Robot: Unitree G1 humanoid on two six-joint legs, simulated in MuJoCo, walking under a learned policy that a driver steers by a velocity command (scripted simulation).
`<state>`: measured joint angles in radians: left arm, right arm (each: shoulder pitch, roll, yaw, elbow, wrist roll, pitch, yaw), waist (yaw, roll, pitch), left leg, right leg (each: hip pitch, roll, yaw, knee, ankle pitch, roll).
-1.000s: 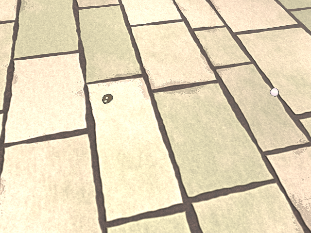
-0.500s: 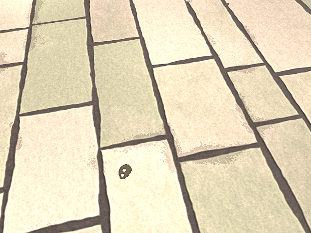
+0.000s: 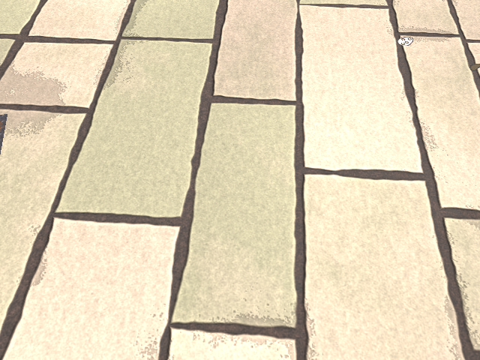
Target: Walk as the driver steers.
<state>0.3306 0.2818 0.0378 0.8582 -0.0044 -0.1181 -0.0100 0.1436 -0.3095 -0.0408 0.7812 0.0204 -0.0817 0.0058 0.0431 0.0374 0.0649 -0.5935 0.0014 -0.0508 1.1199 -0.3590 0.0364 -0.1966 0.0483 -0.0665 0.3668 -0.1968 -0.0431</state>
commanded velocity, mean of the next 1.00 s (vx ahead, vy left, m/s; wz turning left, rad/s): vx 0.10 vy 0.00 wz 0.03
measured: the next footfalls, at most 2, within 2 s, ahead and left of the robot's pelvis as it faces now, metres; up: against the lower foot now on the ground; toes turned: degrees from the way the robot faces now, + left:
left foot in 0.18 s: +0.32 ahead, +0.10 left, +0.00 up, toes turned -3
right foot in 0.48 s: +0.27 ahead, -0.14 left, +0.00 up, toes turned +1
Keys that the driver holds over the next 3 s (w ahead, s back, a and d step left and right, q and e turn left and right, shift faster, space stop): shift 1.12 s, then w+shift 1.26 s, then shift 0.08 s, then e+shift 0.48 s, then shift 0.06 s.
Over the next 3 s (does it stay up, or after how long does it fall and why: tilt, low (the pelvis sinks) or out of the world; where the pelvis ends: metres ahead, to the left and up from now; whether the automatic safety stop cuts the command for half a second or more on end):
stays up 1.45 0.01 -0.01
